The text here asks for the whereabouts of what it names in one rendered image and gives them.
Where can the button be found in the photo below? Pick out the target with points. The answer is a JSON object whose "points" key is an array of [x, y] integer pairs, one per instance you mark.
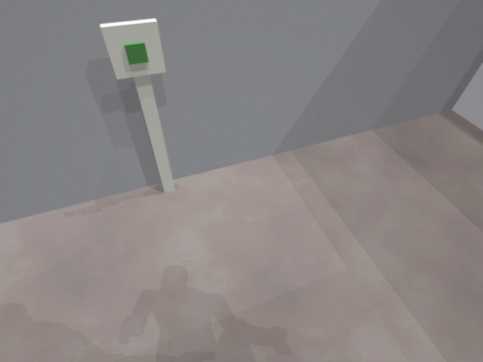
{"points": [[136, 52]]}

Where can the panel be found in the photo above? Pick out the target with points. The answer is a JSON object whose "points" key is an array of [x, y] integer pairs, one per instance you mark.
{"points": [[115, 35]]}

